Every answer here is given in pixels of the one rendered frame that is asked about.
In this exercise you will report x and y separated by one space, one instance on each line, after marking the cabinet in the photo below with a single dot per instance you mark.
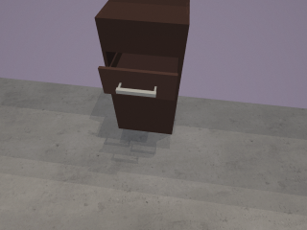
151 28

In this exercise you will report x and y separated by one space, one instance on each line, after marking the drawer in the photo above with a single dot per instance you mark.
141 72

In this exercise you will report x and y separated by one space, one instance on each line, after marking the handle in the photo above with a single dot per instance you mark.
135 92

